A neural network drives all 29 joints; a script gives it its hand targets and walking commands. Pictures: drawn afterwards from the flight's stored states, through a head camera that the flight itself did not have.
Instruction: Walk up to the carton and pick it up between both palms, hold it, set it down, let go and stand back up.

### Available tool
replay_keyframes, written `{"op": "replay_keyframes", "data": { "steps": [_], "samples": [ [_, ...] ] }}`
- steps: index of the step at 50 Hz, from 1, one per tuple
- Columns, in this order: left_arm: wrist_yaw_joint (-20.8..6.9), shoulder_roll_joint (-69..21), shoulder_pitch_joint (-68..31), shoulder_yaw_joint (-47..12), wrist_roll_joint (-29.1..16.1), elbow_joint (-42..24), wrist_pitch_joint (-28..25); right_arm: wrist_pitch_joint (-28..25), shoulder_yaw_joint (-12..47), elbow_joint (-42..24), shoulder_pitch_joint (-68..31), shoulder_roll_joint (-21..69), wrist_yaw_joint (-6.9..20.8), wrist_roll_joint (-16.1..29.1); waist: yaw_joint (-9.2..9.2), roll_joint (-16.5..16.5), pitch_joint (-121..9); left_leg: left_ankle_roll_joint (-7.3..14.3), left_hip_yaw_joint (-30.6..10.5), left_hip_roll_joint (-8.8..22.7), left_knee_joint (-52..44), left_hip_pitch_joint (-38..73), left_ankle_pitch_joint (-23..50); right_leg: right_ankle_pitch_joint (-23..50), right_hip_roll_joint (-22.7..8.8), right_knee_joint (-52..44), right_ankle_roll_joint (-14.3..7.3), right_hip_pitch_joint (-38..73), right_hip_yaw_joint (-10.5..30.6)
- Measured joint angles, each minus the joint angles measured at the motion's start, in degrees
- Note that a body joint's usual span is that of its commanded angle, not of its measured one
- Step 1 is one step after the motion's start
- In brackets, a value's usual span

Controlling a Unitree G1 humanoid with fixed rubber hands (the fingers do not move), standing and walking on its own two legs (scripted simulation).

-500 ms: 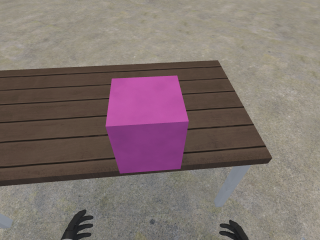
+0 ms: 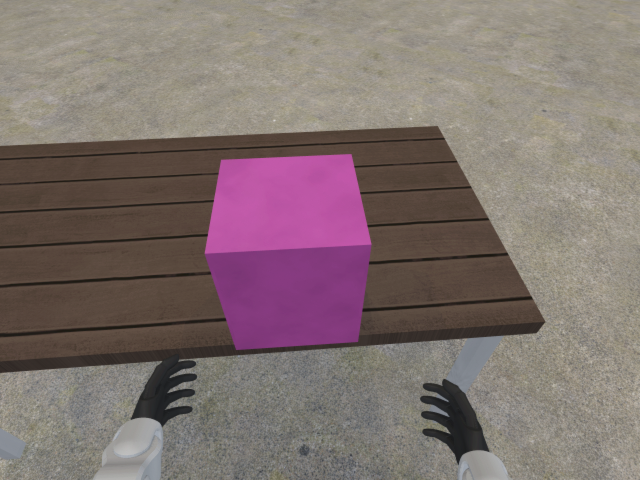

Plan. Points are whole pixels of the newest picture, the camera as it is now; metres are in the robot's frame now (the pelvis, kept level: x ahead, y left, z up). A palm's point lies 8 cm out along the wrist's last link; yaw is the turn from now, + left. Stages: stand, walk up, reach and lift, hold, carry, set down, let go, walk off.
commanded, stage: reach and lift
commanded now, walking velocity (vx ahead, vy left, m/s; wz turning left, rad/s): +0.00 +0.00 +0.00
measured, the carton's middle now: (292, 254) +0.48 +0.05 -0.02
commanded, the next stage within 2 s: none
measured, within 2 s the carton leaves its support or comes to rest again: neither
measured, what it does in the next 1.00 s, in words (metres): shifts its weight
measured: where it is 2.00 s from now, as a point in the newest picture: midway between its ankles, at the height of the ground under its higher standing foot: outside the picture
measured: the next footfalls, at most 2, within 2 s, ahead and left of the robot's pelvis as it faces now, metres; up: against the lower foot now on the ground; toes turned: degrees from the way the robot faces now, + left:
none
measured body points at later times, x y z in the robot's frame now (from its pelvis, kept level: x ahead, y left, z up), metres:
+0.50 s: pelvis +0.05 +0.02 +0.01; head +0.08 +0.04 +0.46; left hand +0.26 +0.26 -0.05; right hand +0.27 -0.16 -0.05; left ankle +0.03 +0.14 -0.71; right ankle +0.07 -0.07 -0.71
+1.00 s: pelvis +0.05 +0.04 +0.01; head +0.06 +0.05 +0.46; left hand +0.32 +0.25 -0.01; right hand +0.32 -0.16 -0.01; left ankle +0.03 +0.14 -0.71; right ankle +0.07 -0.07 -0.71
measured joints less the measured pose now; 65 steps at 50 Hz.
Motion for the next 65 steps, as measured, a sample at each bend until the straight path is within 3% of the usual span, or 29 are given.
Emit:
{"op": "replay_keyframes", "data": {
  "steps": [8,13,23,33,47,65],
  "samples": [
    [1.0,1.9,2.2,-0.8,-4.9,3.1,-8.2,-6.4,0.5,0.6,1.6,-1.5,0.9,1.9,0.79,-3.2,-1.1,-0.3,0.8,-1.8,-3.7,0.3,0.8,-1.6,-1.7,0.3,0.1,-1.5,0.9],
    [0.6,2.5,4.6,-1.0,-4.7,3.6,-17.0,-13.8,3.3,3.0,1.5,-1.7,1.8,4.6,1.49,-4.7,-0.9,-0.6,0.8,-2.0,-5.2,0.3,0.7,-1.9,-1.7,-0.8,0.4,-1.6,1.0],
    [-0.2,2.2,8.6,-1.1,-4.0,2.1,-26.9,-27.5,4.8,12.5,-1.2,-1.7,2.8,7.7,0.97,-3.0,-2.1,0.0,-0.3,-1.4,-4.0,0.2,-1.5,-2.4,-1.1,-3.0,1.3,0.1,-0.1],
    [0.9,0.4,7.2,-1.9,-5.2,3.4,-31.2,-33.2,5.1,15.4,-3.1,-5.0,4.6,10.5,0.87,-1.3,-3.4,1.1,0.7,-1.4,-3.4,0.9,-2.6,-2.1,-1.0,-3.9,2.4,1.1,1.0],
    [4.6,-1.2,-0.2,-3.7,-7.2,4.8,-26.2,-26.0,4.8,14.6,-10.7,-7.4,5.9,12.5,1.80,-0.8,-3.8,1.9,2.8,-1.5,-4.4,0.3,-1.6,-0.4,-1.0,-4.8,3.1,-0.2,3.0],
    [3.6,0.9,-13.5,-2.4,-9.7,8.3,-17.8,-13.7,3.8,14.6,-23.7,-8.9,3.6,13.8,2.59,-0.5,-6.7,1.6,2.3,-1.7,-8.7,-2.2,2.1,3.1,-0.9,-9.3,2.7,-2.4,2.5]
  ]
}}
